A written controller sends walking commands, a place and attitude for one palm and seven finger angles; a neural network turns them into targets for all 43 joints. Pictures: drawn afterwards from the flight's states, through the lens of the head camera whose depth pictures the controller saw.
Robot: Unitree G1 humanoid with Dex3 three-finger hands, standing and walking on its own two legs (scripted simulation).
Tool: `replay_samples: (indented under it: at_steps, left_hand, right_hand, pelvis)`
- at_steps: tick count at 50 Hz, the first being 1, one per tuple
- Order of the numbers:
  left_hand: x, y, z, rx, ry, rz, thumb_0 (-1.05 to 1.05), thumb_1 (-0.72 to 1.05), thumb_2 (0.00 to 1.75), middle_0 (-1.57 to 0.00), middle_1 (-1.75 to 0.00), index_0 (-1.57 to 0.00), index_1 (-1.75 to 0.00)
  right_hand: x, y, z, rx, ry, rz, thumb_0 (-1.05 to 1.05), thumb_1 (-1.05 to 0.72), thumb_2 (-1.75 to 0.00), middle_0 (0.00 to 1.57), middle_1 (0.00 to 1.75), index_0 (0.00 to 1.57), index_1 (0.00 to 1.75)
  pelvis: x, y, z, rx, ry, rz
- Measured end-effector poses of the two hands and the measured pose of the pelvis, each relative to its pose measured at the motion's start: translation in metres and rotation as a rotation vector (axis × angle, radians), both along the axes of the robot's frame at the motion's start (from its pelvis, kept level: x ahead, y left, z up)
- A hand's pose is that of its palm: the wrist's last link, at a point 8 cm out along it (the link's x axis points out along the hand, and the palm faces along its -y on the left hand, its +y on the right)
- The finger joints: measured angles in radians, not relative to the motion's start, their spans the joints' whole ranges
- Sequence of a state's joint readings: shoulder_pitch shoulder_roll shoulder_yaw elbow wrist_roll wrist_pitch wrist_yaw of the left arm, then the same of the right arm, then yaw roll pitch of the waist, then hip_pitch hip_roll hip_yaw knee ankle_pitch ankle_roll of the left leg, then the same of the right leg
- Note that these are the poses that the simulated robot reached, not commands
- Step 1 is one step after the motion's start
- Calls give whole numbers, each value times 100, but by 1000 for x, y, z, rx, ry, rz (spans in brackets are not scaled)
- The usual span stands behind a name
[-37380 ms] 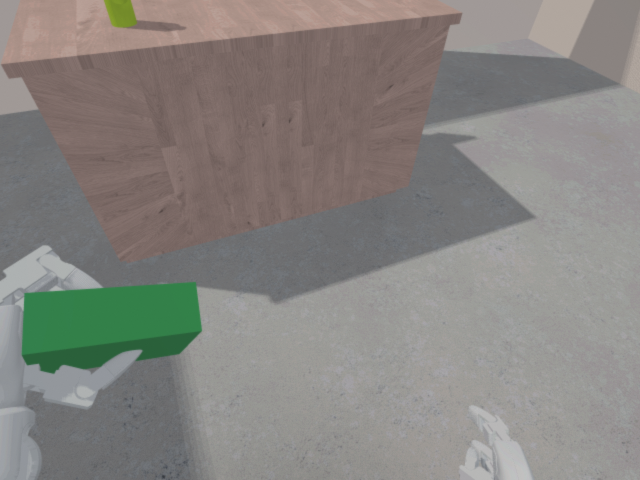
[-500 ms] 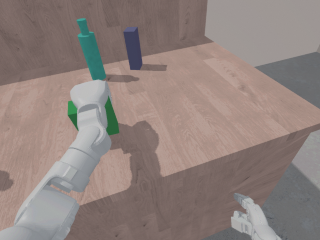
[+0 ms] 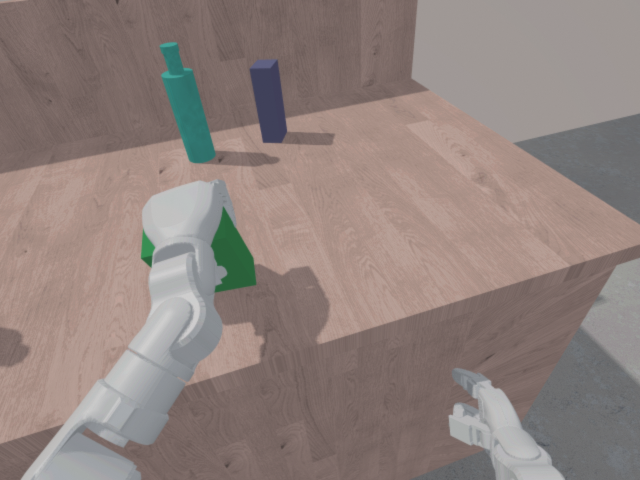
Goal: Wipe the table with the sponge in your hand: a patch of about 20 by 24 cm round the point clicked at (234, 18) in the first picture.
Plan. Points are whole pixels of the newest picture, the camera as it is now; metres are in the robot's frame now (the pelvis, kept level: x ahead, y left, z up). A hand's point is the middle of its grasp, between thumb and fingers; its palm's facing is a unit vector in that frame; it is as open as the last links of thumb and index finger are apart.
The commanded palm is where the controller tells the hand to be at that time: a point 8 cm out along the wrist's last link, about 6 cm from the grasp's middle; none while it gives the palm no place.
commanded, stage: wipe back along the third lane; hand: left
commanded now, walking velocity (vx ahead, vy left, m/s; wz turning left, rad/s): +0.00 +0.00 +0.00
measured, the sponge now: (210, 265) +0.35 +0.21 +0.12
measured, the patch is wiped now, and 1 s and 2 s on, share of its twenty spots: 0.95 0.95 0.95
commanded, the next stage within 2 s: slide back across to the middle lane in 0.56 s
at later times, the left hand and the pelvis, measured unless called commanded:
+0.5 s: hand (216, 264) +0.30 +0.17 +0.17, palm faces +0.24 -0.13 -0.96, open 8.8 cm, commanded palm +0.25 +0.16 +0.19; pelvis -0.01 -0.03 +0.00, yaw -1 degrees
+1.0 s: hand (198, 277) +0.27 +0.17 +0.18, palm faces +0.28 -0.23 -0.93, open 8.8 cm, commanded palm +0.22 +0.19 +0.21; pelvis -0.01 -0.04 +0.00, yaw -3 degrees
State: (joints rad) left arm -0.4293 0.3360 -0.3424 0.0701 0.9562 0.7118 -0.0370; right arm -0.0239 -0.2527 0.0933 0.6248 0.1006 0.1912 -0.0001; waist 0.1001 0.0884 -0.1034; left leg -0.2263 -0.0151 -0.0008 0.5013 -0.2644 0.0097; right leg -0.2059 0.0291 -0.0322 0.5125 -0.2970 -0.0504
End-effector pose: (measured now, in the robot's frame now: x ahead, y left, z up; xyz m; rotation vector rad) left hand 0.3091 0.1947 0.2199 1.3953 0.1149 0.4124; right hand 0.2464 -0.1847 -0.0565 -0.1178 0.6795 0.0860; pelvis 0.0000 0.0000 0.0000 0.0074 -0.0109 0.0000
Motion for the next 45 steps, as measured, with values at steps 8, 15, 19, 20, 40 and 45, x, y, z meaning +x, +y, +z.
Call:
replay_samples:
  at_steps: [8,15,19,20,40,45]
  left_hand:
    - [-10,-11,0,11,-2,11,4,-39,112,-74,-155,-81,-147]
    - [-27,-22,-1,0,-14,-7,4,-38,112,-74,-156,-80,-148]
    - [-33,-25,-1,0,-18,-12,4,-38,112,-74,-156,-80,-148]
    - [-34,-25,-1,0,-19,-12,4,-38,112,-74,-156,-80,-148]
    - [-66,-27,-1,-71,-68,-47,5,-37,111,-72,-156,-80,-147]
    - [-68,-22,2,-96,-71,-47,4,-38,111,-74,-154,-82,-146]
  right_hand:
    - [-23,-26,-9,8,15,-51,1,-91,-89,19,30,20,30]
    - [-34,-47,-13,0,10,-84,1,-91,-89,19,30,20,30]
    - [-36,-55,-12,-6,-6,-94,1,-91,-89,19,30,20,30]
    - [-36,-57,-11,-6,-11,-95,1,-91,-90,19,30,20,30]
    - [-18,-58,2,6,-79,-73,1,-91,-89,19,30,20,30]
    - [-19,-57,3,0,-83,-77,1,-91,-89,19,30,20,30]
  pelvis:
    - [-8,-11,0,5,-6,-12]
    - [-10,-20,-1,9,-24,-17]
    - [-13,-25,-1,11,-30,-19]
    - [-13,-27,-1,11,-31,-20]
    - [-12,-37,-3,13,-43,-33]
    - [-13,-37,-3,14,-46,-39]
